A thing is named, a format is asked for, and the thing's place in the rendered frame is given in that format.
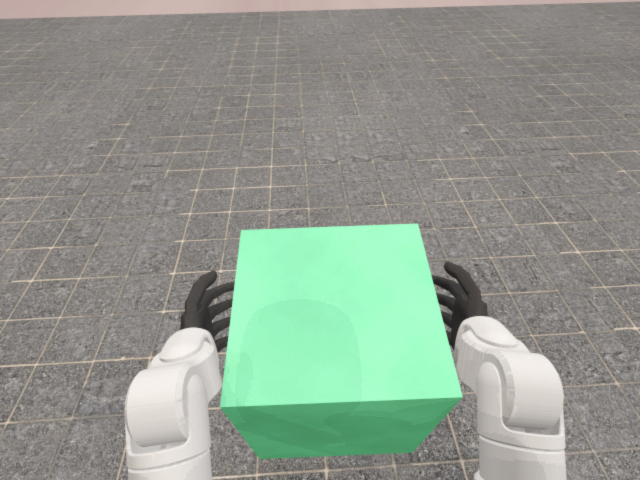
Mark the left robot forearm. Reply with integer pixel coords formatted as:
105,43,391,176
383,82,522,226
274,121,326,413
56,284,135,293
125,328,222,480

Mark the robot right hand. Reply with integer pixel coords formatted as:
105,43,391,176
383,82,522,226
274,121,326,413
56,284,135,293
431,261,488,350

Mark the right robot forearm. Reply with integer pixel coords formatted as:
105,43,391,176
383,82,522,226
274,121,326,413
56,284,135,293
454,316,567,480

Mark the robot left hand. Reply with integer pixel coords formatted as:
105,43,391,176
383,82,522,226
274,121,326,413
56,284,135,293
180,270,235,353

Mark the carton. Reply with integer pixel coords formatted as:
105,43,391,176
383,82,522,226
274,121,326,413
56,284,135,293
220,224,463,459

